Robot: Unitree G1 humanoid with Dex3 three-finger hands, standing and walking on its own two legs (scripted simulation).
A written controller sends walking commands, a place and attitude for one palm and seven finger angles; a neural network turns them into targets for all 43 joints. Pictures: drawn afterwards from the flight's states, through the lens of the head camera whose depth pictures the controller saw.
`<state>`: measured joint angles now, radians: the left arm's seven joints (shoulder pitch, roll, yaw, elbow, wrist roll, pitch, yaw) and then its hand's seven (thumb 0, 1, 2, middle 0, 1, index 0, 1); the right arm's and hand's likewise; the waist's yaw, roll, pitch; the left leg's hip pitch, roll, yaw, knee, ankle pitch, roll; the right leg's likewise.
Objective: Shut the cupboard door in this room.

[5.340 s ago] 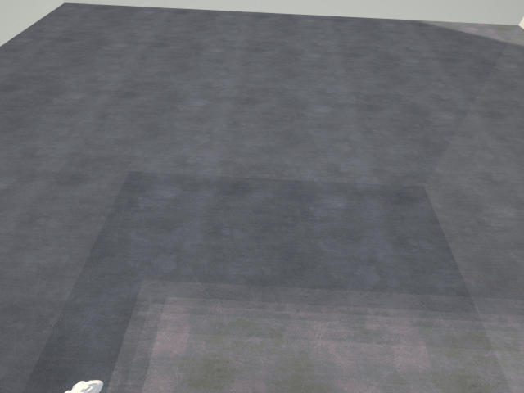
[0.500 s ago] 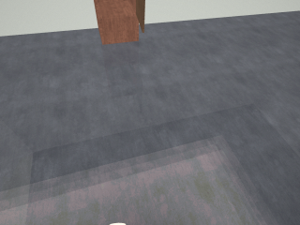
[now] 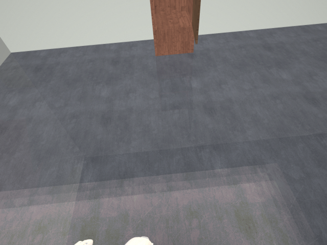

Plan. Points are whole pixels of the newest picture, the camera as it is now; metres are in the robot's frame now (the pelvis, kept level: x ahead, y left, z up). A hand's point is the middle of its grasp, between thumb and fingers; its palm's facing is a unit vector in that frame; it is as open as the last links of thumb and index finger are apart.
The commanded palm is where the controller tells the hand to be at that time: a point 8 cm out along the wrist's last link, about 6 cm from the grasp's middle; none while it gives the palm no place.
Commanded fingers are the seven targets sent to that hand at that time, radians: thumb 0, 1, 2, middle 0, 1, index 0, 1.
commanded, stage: turn or walk to find it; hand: left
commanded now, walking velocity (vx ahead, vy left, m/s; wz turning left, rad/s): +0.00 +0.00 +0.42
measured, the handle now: out of the picture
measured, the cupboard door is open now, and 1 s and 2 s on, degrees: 85 85 85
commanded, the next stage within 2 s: stand and wait in 0.48 s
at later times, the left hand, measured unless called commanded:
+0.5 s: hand out of the picture -0.07 +0.24 -0.18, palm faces +0.29 -0.93 -0.25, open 7.4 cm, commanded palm none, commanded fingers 0.00 0.90 0.90 -0.20 -0.30 -0.20 -0.30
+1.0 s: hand out of the picture -0.06 +0.18 -0.16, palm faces +0.35 -0.91 -0.22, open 7.3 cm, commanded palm none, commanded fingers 0.00 0.90 0.90 -0.20 -0.30 -0.20 -0.30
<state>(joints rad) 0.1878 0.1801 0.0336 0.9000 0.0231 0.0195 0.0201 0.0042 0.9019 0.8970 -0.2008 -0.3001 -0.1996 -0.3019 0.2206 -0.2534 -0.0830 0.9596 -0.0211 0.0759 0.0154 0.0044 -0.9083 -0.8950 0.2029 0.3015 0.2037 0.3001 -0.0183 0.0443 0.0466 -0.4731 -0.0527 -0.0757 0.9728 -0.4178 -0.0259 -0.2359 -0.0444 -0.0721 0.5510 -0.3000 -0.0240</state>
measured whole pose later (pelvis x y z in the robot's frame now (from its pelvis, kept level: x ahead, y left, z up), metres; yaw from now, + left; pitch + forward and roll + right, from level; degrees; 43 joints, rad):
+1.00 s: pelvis -0.04 +0.00 +0.00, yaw +19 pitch -1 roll +1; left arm 0.23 0.16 0.03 1.02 0.03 0.01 0.02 0.01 0.92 0.90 -0.20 -0.30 -0.20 -0.30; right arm 0.24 -0.20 -0.05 1.08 -0.01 0.07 0.00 0.00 -0.91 -0.90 0.20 0.30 0.20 0.30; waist 0.00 0.01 0.06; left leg -0.32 0.02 0.01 0.86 -0.47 -0.03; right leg -0.20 -0.06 -0.14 0.49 -0.26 -0.02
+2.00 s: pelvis -0.06 -0.02 +0.00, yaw +36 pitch -1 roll +1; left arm 0.27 0.17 0.03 1.05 0.03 0.01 0.02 0.00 0.91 0.90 -0.20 -0.30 -0.20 -0.30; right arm 0.17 -0.21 -0.04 1.06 0.00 0.06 -0.01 0.00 -0.91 -0.90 0.20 0.30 0.20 0.30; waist 0.03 0.00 0.08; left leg -0.26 0.02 0.01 0.69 -0.44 -0.05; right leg -0.19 -0.04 -0.13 0.49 -0.29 -0.04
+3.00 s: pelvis -0.10 -0.06 -0.01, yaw +61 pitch +0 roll +1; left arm 0.26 0.25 0.06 0.99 0.02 0.05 0.02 0.01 0.90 0.90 -0.20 -0.30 -0.20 -0.30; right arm 0.15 -0.22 -0.05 0.96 -0.01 0.04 0.02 0.00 -0.91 -0.90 0.20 0.30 0.20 0.30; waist 0.03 -0.05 0.08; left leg -0.25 0.02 0.08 0.59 -0.33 0.01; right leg -0.32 -0.15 -0.21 0.74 -0.44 0.04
